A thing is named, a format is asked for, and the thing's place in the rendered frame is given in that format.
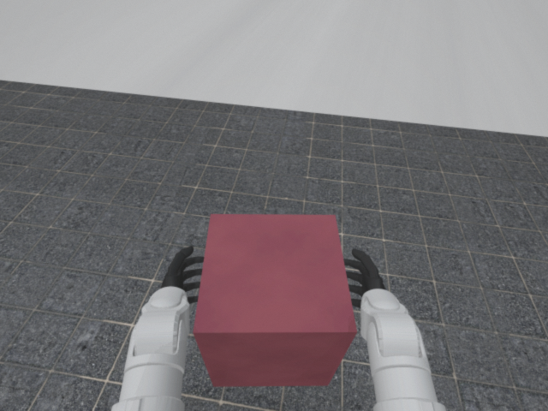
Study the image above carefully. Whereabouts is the robot left forearm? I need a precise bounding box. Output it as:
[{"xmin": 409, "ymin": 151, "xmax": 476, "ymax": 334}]
[{"xmin": 111, "ymin": 287, "xmax": 190, "ymax": 411}]

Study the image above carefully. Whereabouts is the robot right hand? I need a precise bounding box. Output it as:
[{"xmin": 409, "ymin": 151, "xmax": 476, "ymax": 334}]
[{"xmin": 343, "ymin": 249, "xmax": 386, "ymax": 308}]

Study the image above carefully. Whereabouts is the carton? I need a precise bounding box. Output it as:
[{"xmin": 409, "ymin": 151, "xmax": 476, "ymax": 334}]
[{"xmin": 193, "ymin": 214, "xmax": 357, "ymax": 387}]

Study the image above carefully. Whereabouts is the robot right forearm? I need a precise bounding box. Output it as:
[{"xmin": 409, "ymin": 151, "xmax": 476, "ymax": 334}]
[{"xmin": 360, "ymin": 289, "xmax": 446, "ymax": 411}]

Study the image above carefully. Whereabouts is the robot left hand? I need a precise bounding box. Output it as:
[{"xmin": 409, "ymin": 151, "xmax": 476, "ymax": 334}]
[{"xmin": 161, "ymin": 246, "xmax": 204, "ymax": 304}]

